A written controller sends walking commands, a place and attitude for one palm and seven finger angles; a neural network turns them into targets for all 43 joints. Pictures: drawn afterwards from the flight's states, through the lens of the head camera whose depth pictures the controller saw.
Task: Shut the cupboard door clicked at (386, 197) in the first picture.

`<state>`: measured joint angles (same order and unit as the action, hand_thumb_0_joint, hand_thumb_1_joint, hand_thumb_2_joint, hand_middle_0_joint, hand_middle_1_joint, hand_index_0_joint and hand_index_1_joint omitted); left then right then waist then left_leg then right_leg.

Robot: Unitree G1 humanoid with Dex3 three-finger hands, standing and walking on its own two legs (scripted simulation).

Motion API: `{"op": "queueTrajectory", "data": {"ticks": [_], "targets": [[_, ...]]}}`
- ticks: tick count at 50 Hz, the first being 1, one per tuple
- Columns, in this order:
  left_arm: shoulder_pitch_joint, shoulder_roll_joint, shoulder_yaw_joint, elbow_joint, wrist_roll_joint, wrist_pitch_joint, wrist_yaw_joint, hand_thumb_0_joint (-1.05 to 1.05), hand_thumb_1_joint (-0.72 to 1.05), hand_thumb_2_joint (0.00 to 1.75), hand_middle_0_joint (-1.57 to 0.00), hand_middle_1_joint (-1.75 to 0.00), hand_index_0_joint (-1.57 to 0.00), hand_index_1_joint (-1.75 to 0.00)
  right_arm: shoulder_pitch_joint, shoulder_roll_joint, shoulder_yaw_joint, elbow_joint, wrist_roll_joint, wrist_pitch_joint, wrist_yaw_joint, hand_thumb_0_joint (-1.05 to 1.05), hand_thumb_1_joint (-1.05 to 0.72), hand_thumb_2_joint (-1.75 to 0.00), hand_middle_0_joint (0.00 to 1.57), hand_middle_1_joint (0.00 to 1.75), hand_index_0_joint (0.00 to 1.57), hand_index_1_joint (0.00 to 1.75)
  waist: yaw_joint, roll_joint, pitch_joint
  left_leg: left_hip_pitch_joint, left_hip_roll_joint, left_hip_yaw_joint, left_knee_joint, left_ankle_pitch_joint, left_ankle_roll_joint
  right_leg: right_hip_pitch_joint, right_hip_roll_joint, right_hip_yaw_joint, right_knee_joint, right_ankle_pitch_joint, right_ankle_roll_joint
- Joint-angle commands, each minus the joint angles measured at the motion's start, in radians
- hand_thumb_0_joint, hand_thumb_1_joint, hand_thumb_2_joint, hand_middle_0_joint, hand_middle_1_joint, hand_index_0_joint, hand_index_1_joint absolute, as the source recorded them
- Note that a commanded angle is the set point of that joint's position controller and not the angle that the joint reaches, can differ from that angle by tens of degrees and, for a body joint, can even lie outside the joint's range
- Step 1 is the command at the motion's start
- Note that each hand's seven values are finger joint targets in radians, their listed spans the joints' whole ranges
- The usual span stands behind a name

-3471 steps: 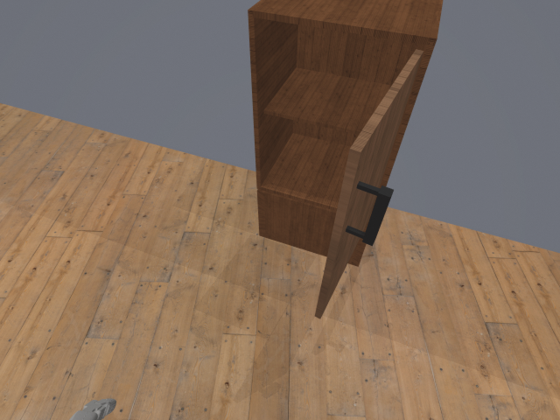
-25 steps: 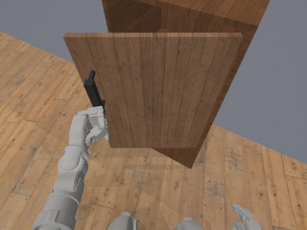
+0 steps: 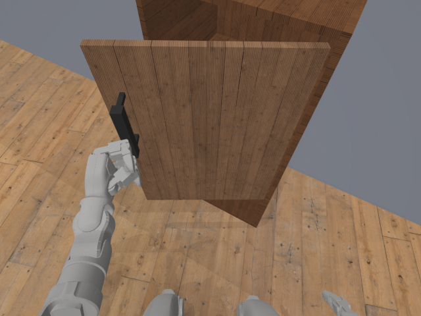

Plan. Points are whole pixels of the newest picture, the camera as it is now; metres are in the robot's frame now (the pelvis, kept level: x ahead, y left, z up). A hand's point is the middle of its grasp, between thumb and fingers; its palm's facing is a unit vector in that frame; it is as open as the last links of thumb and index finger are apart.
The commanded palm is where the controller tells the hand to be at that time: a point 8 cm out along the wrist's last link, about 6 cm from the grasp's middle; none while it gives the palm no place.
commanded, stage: push the door shut along its arc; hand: left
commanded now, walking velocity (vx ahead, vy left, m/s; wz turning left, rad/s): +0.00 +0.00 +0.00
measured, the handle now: (128, 127) +0.48 +0.19 +0.05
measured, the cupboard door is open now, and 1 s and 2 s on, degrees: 30 17 6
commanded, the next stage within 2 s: pull the fist back off the door in 1.92 s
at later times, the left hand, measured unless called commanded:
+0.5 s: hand (137, 146) +0.42 +0.16 +0.06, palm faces -0.09 -1.00 -0.03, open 3.1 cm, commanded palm +0.41 +0.20 +0.05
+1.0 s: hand (156, 125) +0.48 +0.13 +0.05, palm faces -0.23 -0.97 -0.05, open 3.1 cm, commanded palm +0.49 +0.17 +0.05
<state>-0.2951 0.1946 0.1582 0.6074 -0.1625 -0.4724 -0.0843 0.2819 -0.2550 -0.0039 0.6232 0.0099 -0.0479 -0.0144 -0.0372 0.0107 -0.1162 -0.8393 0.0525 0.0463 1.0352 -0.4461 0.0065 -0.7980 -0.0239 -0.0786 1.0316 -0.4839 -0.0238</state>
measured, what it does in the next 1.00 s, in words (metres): stands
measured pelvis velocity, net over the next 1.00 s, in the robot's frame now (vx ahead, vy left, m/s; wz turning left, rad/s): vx -0.02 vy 0.02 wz -0.01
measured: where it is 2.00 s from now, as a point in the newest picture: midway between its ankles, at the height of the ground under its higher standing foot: outside the picture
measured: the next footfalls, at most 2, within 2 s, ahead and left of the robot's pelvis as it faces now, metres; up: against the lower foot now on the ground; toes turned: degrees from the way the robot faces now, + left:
none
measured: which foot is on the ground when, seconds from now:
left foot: down 0.00-1.00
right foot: down 0.00-1.00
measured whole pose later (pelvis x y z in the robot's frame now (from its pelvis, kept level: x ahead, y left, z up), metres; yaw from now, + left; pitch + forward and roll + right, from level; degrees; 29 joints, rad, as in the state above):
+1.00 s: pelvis -0.02 +0.02 -0.03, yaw +0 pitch +22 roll -3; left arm -0.97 0.42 0.20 1.19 -0.11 -0.41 -0.30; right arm 0.35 -0.28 0.02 0.68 0.00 -0.05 -0.01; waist -0.16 0.03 -0.12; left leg -1.12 0.05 0.03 1.18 -0.46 0.03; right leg -1.05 -0.03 -0.09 1.15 -0.48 -0.01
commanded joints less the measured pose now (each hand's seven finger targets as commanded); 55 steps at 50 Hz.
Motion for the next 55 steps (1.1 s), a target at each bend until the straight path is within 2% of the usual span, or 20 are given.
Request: {"op": "queueTrajectory", "data": {"ticks": [1,4,7,9,14,18,19,22,24,27,31,37,38,39,42,45,46,48,52,55], "targets": [[-0.341,0.147,0.023,-0.184,-0.004,-0.078,-0.021,0.0,0.9,0.9,-1.3,-1.5,-1.3,-1.5,0.007,-0.132,-0.049,-0.106,0.006,-0.048,-0.003,0.0,-0.9,-0.9,0.2,0.3,0.2,0.3,-0.015,0.038,-0.334,0.21,-0.045,-0.047,-0.119,0.188,0.013,0.126,0.03,0.067,-0.141,0.277,0.004],[-0.346,0.154,0.023,-0.137,-0.009,-0.027,-0.042,0.0,0.9,0.9,-1.3,-1.5,-1.3,-1.5,0.017,-0.141,-0.051,-0.116,0.013,-0.041,-0.004,0.0,-0.9,-0.9,0.2,0.3,0.2,0.3,-0.021,0.011,-0.325,0.204,-0.046,-0.051,-0.127,0.182,0.014,0.128,0.033,0.062,-0.149,0.27,0.004],[-0.464,0.185,0.042,-0.099,-0.02,-0.003,-0.056,0.0,0.9,0.9,-1.3,-1.5,-1.3,-1.5,0.015,-0.14,-0.045,-0.111,0.018,-0.032,-0.014,0.0,-0.9,-0.9,0.2,0.3,0.2,0.3,-0.041,-0.041,-0.302,0.165,-0.047,-0.049,-0.122,0.147,0.018,0.134,0.028,0.075,-0.165,0.243,0.014],[-0.542,0.218,0.061,-0.112,-0.022,-0.02,-0.06,0.0,0.9,0.9,-1.3,-1.5,-1.3,-1.5,0.018,-0.144,-0.043,-0.111,0.017,-0.035,-0.021,0.0,-0.9,-0.9,0.2,0.3,0.2,0.3,-0.042,-0.028,-0.326,0.172,-0.046,-0.056,-0.115,0.154,0.02,0.132,0.029,0.076,-0.152,0.243,0.01],[-0.629,0.222,0.06,-0.02,-0.012,-0.057,-0.084,0.0,0.9,0.9,-1.3,-1.5,-1.3,-1.5,0.039,-0.147,-0.044,-0.086,0.013,-0.045,-0.017,0.0,-0.9,-0.9,0.2,0.3,0.2,0.3,-0.05,0.029,-0.358,0.203,-0.044,-0.068,-0.09,0.186,0.014,0.076,0.034,0.067,-0.12,0.261,0.002],[-0.664,0.241,0.064,0.094,0.002,-0.036,-0.126,0.0,0.9,0.9,-1.3,-1.5,-1.3,-1.5,0.064,-0.156,-0.045,-0.077,0.014,-0.032,-0.01,0.0,-0.9,-0.9,0.2,0.3,0.2,0.3,-0.06,0.015,-0.354,0.179,-0.041,-0.076,-0.087,0.18,0.012,0.05,0.034,0.06,-0.111,0.252,0.0],[-0.66,0.256,0.078,0.11,0.0,-0.03,-0.133,0.0,0.9,0.9,-1.3,-1.5,-1.3,-1.5,0.071,-0.162,-0.046,-0.081,0.014,-0.03,-0.009,0.0,-0.9,-0.9,0.2,0.3,0.2,0.3,-0.05,0.044,-0.366,0.19,-0.042,-0.08,-0.086,0.192,0.011,0.04,0.037,0.058,-0.106,0.25,-0.004],[-0.738,0.216,0.042,0.12,-0.013,-0.018,-0.155,0.0,0.9,0.9,-1.3,-1.5,-1.3,-1.5,0.086,-0.161,-0.049,-0.074,0.017,-0.023,-0.005,0.0,-0.9,-0.9,0.2,0.3,0.2,0.3,-0.076,0.027,-0.39,0.216,-0.038,-0.086,-0.079,0.21,0.013,0.022,0.038,0.052,-0.107,0.261,-0.001],[-0.772,0.251,0.068,0.159,-0.013,-0.015,-0.165,0.0,0.9,0.9,-1.3,-1.5,-1.3,-1.5,0.102,-0.17,-0.051,-0.069,0.016,-0.018,-0.008,0.0,-0.9,-0.9,0.2,0.3,0.2,0.3,-0.08,0.005,-0.379,0.196,-0.039,-0.092,-0.076,0.2,0.016,0.015,0.041,0.049,-0.105,0.247,-0.003],[-0.834,0.203,0.02,0.18,-0.009,-0.024,-0.179,0.0,0.9,0.9,-1.3,-1.5,-1.3,-1.5,0.107,-0.168,-0.053,-0.061,0.018,-0.017,-0.005,0.0,-0.9,-0.9,0.2,0.3,0.2,0.3,-0.096,0.025,-0.375,0.215,-0.036,-0.1,-0.077,0.175,0.015,-0.039,0.041,0.044,-0.106,0.205,-0.003],[-0.928,0.254,0.039,0.191,0.005,-0.045,-0.189,0.0,0.9,0.9,-1.3,-1.5,-1.3,-1.5,0.128,-0.178,-0.056,-0.043,0.013,-0.017,-0.005,0.0,-0.9,-0.9,0.2,0.3,0.2,0.3,-0.109,0.056,-0.416,0.24,-0.032,-0.117,-0.064,0.185,0.015,-0.078,0.042,0.044,-0.089,0.194,-0.008],[-1.07,0.265,0.023,0.288,0.017,-0.03,-0.197,0.0,0.9,0.9,-1.3,-1.5,-1.3,-1.5,0.149,-0.189,-0.05,-0.02,0.011,-0.018,-0.005,0.0,-0.9,-0.9,0.2,0.3,0.2,0.3,-0.156,0.06,-0.369,0.199,-0.029,-0.136,-0.059,0.089,0.018,-0.159,0.046,0.041,-0.088,0.115,-0.006],[-1.086,0.306,0.055,0.297,0.02,-0.028,-0.193,0.0,0.9,0.9,-1.3,-1.5,-1.3,-1.5,0.157,-0.195,-0.05,-0.018,0.011,-0.021,-0.007,0.0,-0.9,-0.9,0.2,0.3,0.2,0.3,-0.154,0.044,-0.378,0.186,-0.028,-0.139,-0.057,0.076,0.019,-0.157,0.046,0.043,-0.084,0.106,-0.007],[-1.109,0.305,0.048,0.293,0.023,-0.03,-0.196,0.0,0.9,0.9,-1.3,-1.5,-1.3,-1.5,0.162,-0.196,-0.049,-0.021,0.009,-0.025,-0.008,0.0,-0.9,-0.9,0.2,0.3,0.2,0.3,-0.155,0.083,-0.393,0.199,-0.031,-0.139,-0.052,0.094,0.021,-0.17,0.048,0.042,-0.077,0.112,-0.01],[-1.141,0.324,0.049,0.329,0.037,-0.02,-0.208,0.0,0.9,0.9,-1.3,-1.5,-1.3,-1.5,0.177,-0.199,-0.047,-0.012,0.005,-0.027,-0.005,0.0,-0.9,-0.9,0.2,0.3,0.2,0.3,-0.165,0.092,-0.432,0.196,-0.028,-0.143,-0.032,0.111,0.021,-0.181,0.047,0.045,-0.067,0.12,-0.009],[-1.187,0.308,0.024,0.341,0.044,-0.015,-0.227,0.0,0.9,0.9,-1.3,-1.5,-1.3,-1.5,0.191,-0.203,-0.047,-0.006,0.001,-0.031,-0.001,0.0,-0.9,-0.9,0.2,0.3,0.2,0.3,-0.18,0.143,-0.455,0.244,-0.02,-0.163,-0.024,0.139,0.015,-0.241,0.048,0.034,-0.049,0.129,-0.013],[-1.194,0.295,0.012,0.358,0.043,-0.008,-0.232,0.0,0.9,0.9,-1.3,-1.5,-1.3,-1.5,0.194,-0.203,-0.046,-0.007,0.002,-0.03,0.001,0.0,-0.9,-0.9,0.2,0.3,0.2,0.3,-0.185,0.145,-0.447,0.239,-0.02,-0.167,-0.021,0.129,0.015,-0.255,0.049,0.034,-0.048,0.121,-0.014],[-1.236,0.329,0.033,0.362,0.044,0.007,-0.236,0.0,0.9,0.9,-1.3,-1.5,-1.3,-1.5,0.208,-0.209,-0.046,-0.002,0.0,-0.03,-0.001,0.0,-0.9,-0.9,0.2,0.3,0.2,0.3,-0.201,0.128,-0.466,0.22,-0.018,-0.162,-0.003,0.146,0.02,-0.246,0.05,0.037,-0.046,0.135,-0.011],[-1.273,0.368,0.07,0.378,0.042,0.033,-0.24,0.0,0.9,0.9,-1.3,-1.5,-1.3,-1.5,0.23,-0.209,-0.042,-0.007,-0.003,-0.028,0.002,0.0,-0.9,-0.9,0.2,0.3,0.2,0.3,-0.203,0.13,-0.498,0.209,-0.018,-0.158,0.017,0.187,0.024,-0.236,0.054,0.038,-0.037,0.156,-0.011],[-1.266,0.435,0.124,0.374,0.052,0.035,-0.238,0.0,0.9,0.9,-1.3,-1.5,-1.3,-1.5,0.248,-0.21,-0.04,-0.013,-0.007,-0.022,0.008,0.0,-0.9,-0.9,0.2,0.3,0.2,0.3,-0.186,0.143,-0.555,0.206,-0.018,-0.152,0.035,0.253,0.024,-0.205,0.057,0.039,-0.022,0.198,-0.012]]}}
